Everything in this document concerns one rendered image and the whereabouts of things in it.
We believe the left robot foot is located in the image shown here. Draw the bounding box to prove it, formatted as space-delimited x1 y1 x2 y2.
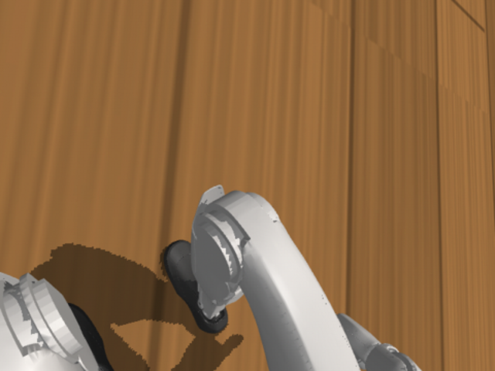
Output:
67 303 114 371

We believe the right robot hand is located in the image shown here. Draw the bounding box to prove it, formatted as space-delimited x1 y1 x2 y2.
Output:
336 313 381 369

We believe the right robot arm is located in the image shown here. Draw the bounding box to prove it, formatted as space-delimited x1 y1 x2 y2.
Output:
365 343 422 371

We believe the right robot foot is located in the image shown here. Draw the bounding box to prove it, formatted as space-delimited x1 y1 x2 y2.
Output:
164 240 228 334

